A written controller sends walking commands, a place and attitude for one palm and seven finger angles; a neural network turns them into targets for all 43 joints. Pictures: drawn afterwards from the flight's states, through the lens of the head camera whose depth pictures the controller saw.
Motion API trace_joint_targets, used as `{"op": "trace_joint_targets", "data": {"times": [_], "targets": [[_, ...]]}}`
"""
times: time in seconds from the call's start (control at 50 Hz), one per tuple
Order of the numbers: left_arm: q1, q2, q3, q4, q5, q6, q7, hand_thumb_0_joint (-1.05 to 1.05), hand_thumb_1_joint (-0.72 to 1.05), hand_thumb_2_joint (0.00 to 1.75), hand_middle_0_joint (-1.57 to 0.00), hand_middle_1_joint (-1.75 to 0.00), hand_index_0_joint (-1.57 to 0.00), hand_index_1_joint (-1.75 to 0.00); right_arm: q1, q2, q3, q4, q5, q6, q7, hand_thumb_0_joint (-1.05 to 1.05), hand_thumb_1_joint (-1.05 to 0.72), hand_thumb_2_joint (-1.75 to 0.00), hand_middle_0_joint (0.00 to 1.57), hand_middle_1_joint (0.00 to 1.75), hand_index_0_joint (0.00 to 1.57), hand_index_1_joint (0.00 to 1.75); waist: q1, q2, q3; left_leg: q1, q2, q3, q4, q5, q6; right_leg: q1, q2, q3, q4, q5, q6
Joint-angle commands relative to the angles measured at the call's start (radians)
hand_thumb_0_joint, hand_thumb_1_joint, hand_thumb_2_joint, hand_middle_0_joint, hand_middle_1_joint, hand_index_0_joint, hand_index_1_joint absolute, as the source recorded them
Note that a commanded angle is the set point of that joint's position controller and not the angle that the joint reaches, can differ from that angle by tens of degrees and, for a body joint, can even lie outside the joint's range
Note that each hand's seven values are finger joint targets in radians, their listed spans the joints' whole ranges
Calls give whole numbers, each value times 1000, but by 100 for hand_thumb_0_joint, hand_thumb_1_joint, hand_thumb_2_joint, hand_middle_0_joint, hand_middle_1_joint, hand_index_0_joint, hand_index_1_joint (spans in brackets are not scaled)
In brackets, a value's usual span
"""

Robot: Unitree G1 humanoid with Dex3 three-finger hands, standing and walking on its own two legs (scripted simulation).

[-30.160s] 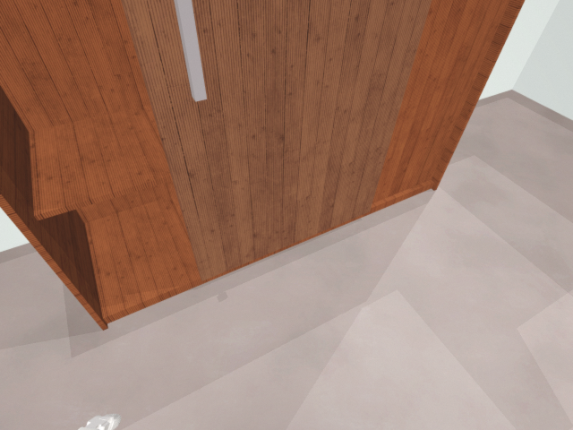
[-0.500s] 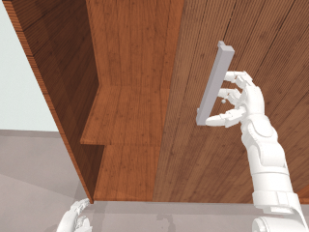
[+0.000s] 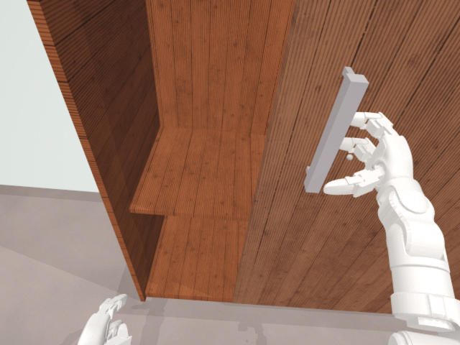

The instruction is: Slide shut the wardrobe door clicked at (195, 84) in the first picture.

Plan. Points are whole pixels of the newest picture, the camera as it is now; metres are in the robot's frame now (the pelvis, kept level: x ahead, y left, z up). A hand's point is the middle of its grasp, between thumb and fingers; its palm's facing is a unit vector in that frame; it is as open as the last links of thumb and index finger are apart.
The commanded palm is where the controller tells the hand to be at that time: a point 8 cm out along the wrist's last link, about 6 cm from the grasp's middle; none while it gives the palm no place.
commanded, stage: move the hooked fingers beside the handle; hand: right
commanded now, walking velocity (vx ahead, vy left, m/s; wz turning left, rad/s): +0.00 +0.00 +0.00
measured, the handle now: (327, 135) +0.45 -0.14 +0.18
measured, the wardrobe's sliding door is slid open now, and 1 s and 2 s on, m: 0.37 0.37 0.37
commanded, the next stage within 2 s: none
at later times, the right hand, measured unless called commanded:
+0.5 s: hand (358, 160) +0.36 -0.17 +0.20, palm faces +0.01 +1.00 -0.04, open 14.0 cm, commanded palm +0.34 -0.23 +0.19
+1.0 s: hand (368, 162) +0.37 -0.19 +0.19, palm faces +0.02 +1.00 -0.05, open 14.0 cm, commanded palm +0.35 -0.24 +0.19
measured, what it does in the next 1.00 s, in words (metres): stands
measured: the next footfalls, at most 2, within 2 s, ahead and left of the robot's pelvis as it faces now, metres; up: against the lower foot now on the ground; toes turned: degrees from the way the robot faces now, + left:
none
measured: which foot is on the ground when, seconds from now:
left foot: down 0.00-1.00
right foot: down 0.00-1.00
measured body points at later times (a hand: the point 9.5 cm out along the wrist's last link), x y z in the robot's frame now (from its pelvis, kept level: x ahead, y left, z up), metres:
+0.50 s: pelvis +0.00 +0.00 +0.00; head -0.02 +0.03 +0.45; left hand +0.17 +0.25 -0.09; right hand +0.36 -0.22 +0.20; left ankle -0.04 +0.10 -0.74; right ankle +0.01 -0.12 -0.74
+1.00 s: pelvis +0.00 +0.00 +0.00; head -0.02 +0.02 +0.45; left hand +0.14 +0.25 -0.10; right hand +0.37 -0.24 +0.19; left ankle -0.04 +0.10 -0.74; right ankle +0.01 -0.12 -0.74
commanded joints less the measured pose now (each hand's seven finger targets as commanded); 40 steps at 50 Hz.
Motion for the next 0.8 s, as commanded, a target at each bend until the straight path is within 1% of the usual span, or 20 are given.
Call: {"op": "trace_joint_targets", "data": {"times": [0.0, 0.02, 0.12, 0.14, 0.16, 0.24, 0.26, 0.32, 0.34, 0.38, 0.4, 0.44, 0.46, 0.5, 0.58, 0.62, 0.64, 0.66, 0.68, 0.78], "targets": [[-132, 108, 43, -164, 6, -50, 5, 0, 90, 90, -20, -30, -20, -30, -389, -203, -85, -252, 9, -65, 3, 0, 50, -30, 30, 120, 30, 120, -5, 56, -252, -22, -5, -32, -38, 372, -7, 176, 16, 36, -18, 277, -39], [-133, 108, 42, -158, 4, -45, 4, 0, 90, 90, -20, -30, -20, -30, -385, -185, -59, -243, 10, -64, 7, 0, 50, -30, 30, 120, 30, 120, 2, 66, -237, -24, -3, -34, -41, 372, -8, 164, 16, 31, -14, 271, -40], [-138, 109, 42, -163, 3, -41, 6, 0, 90, 90, -20, -30, -20, -30, -364, -204, -83, -262, 15, -54, 9, 0, 50, -30, 30, 120, 30, 120, -1, 70, -226, -29, -4, -33, -42, 374, -8, 162, 14, 30, -13, 274, -42], [-141, 108, 40, -168, 3, -39, 7, 0, 90, 90, -20, -30, -20, -30, -378, -207, -87, -278, 15, -54, 9, 0, 50, -30, 30, 120, 30, 120, 0, 43, -233, -27, -2, -36, -40, 385, -8, 165, 17, 28, -13, 276, -42], [-139, 109, 41, -167, 4, -37, 9, 0, 90, 90, -20, -30, -20, -30, -381, -214, -92, -274, 12, -51, 10, 0, 50, -30, 30, 120, 30, 120, 2, 48, -235, -27, -3, -35, -36, 390, -8, 170, 16, 31, -12, 285, -41], [-144, 108, 39, -167, 1, -32, 10, 0, 90, 90, -20, -30, -20, -30, -391, -200, -75, -267, 14, -47, 12, 0, 50, -30, 30, 120, 30, 120, 10, 57, -213, -43, -3, -34, -40, 365, -9, 160, 15, 31, -12, 257, -41], [-143, 108, 39, -167, 1, -31, 10, 0, 90, 90, -20, -30, -20, -30, -396, -204, -80, -265, 15, -47, 13, 0, 50, -30, 30, 120, 30, 120, 9, 44, -217, -45, -3, -36, -41, 356, -8, 164, 16, 34, -13, 253, -41], [-143, 112, 41, -172, 4, -27, 9, 0, 90, 90, -20, -30, -20, -30, -344, -245, -120, -273, 15, -45, 14, 0, 50, -30, 30, 120, 30, 120, -6, 68, -249, -11, -1, -38, -33, 403, -7, 162, 17, 28, -7, 290, -44], [-148, 108, 40, -178, 4, -27, 10, 0, 90, 90, -20, -30, -20, -30, -364, -224, -102, -295, 16, -49, 18, 0, 50, -30, 30, 120, 30, 120, -1, 43, -257, -13, 1, -38, -32, 406, -8, 170, 19, 27, -9, 289, -43], [-148, 108, 41, -184, 3, -29, 8, 0, 90, 90, -20, -30, -20, -30, -341, -222, -104, -309, 16, -50, 23, 0, 50, -30, 30, 120, 30, 120, -4, 36, -264, -7, 0, -36, -24, 428, -7, 177, 18, 29, -7, 314, -42], [-150, 106, 41, -183, 2, -29, 8, 0, 90, 90, -20, -30, -20, -30, -334, -210, -96, -299, 20, -47, 26, 0, 50, -30, 30, 120, 30, 120, -1, 40, -253, -20, -1, -34, -28, 424, -9, 180, 18, 27, -5, 309, -42], [-145, 113, 42, -179, 1, -26, 8, 0, 90, 90, -20, -30, -20, -30, -315, -235, -121, -271, 30, -43, 33, 0, 50, -30, 30, 120, 30, 120, 0, 90, -228, -14, 0, -35, -32, 425, -13, 146, 17, 25, -6, 283, -45], [-143, 119, 43, -176, 1, -22, 13, 0, 90, 90, -20, -30, -20, -30, -301, -280, -166, -242, 32, -36, 35, 0, 50, -30, 30, 120, 30, 120, -5, 110, -221, -12, 0, -38, -35, 412, -15, 131, 17, 23, -9, 264, -46], [-152, 114, 40, -183, -3, -21, 17, 0, 90, 90, -20, -30, -20, -30, -338, -249, -127, -256, 30, -34, 47, 0, 50, -30, 30, 120, 30, 120, 4, 72, -201, -35, 1, -39, -38, 385, -14, 135, 20, 21, -13, 250, -46], [-145, 117, 41, -181, -4, -25, 19, 0, 90, 90, -20, -30, -20, -30, -360, -279, -138, -263, 28, -42, 56, 0, 50, -30, 30, 120, 30, 120, 10, 35, -212, -48, 0, -40, -41, 351, -11, 148, 18, 27, -9, 240, -46], [-143, 114, 39, -172, -7, -29, 20, 0, 90, 90, -20, -30, -20, -30, -418, -248, -93, -274, 29, -57, 62, 0, 50, -30, 30, 120, 30, 120, 26, 4, -203, -69, -1, -41, -46, 324, -7, 159, 18, 32, -4, 227, -45], [-141, 115, 42, -175, -6, -37, 21, 0, 90, 90, -20, -30, -20, -30, -438, -246, -92, -296, 30, -67, 64, 0, 50, -30, 30, 120, 30, 120, 30, 6, -226, -71, -2, -41, -48, 318, -10, 174, 18, 36, -4, 221, -46], [-135, 118, 43, -171, -5, -40, 21, 0, 90, 90, -20, -30, -20, -30, -410, -276, -125, -270, 34, -71, 63, 0, 50, -30, 30, 120, 30, 120, 23, 21, -229, -67, -3, -40, -46, 310, -8, 172, 15, 43, -7, 220, -45], [-135, 121, 44, -173, -3, -42, 22, 0, 90, 90, -20, -30, -20, -30, -403, -278, -129, -269, 34, -75, 66, 0, 50, -30, 30, 120, 30, 120, 20, 37, -240, -60, -3, -39, -45, 324, -10, 173, 16, 41, -7, 231, -47], [-121, 130, 43, -156, -7, -40, 27, 0, 90, 90, -20, -30, -20, -30, -406, -296, -143, -151, 38, -62, 78, 0, 50, -30, 30, 120, 30, 120, 21, 66, -200, -75, -1, -40, -51, 285, -14, 127, 18, 37, -13, 182, -47]]}}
